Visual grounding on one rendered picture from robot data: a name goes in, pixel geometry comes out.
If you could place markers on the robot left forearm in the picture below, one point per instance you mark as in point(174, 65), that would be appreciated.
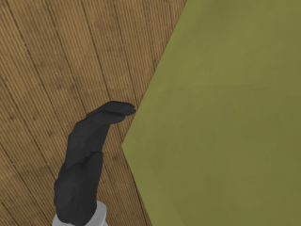
point(98, 218)

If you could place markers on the table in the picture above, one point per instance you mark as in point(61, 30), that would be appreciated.
point(59, 61)

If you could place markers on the left robot hand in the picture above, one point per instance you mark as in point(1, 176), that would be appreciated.
point(75, 198)

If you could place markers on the carton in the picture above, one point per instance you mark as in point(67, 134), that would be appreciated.
point(216, 140)

